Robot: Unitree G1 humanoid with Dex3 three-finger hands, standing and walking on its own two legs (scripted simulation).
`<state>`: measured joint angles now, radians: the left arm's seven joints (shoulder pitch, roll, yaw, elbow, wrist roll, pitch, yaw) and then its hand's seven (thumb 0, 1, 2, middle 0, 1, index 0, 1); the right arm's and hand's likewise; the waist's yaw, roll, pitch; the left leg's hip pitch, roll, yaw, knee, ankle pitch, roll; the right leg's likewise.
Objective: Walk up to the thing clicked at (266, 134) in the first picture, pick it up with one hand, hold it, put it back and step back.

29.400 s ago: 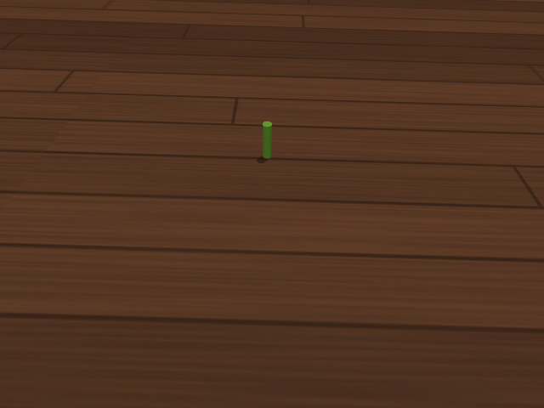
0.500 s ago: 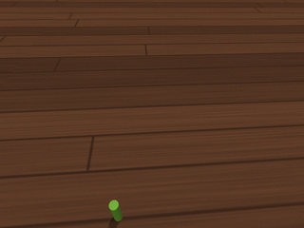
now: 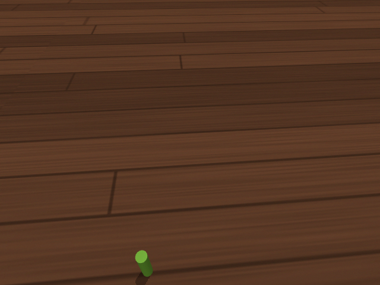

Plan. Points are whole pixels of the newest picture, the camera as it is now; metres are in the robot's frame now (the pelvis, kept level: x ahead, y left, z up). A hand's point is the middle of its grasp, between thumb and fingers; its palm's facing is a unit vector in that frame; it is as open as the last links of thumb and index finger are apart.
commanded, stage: stand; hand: left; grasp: from the side
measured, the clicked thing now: (144, 264) +0.36 +0.21 -0.67
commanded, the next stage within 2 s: step back in 1.10 s
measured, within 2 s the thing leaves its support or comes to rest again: neither
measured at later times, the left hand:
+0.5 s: hand out of the picture +0.08 +0.24 -0.16, palm faces -0.03 -0.94 -0.33, open 7.4 cm
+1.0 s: hand out of the picture +0.09 +0.24 -0.16, palm faces -0.03 -0.94 -0.34, open 7.4 cm
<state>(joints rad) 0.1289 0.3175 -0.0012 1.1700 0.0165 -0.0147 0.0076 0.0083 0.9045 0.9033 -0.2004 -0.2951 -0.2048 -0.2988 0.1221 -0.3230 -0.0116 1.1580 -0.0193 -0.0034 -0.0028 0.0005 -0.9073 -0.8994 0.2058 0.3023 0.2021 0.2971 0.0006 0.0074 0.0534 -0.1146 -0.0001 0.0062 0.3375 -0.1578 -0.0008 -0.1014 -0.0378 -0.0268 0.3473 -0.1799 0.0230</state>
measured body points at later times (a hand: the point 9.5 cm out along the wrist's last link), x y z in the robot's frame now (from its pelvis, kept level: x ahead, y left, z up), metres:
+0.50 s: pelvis +0.01 -0.01 +0.00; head +0.02 -0.01 +0.45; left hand +0.09 +0.29 -0.13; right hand +0.08 -0.30 -0.14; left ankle +0.02 +0.12 -0.75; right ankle +0.01 -0.13 -0.75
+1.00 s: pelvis +0.02 -0.01 +0.00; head +0.03 -0.01 +0.45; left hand +0.10 +0.29 -0.13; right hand +0.09 -0.30 -0.14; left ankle +0.02 +0.12 -0.75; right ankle +0.01 -0.13 -0.75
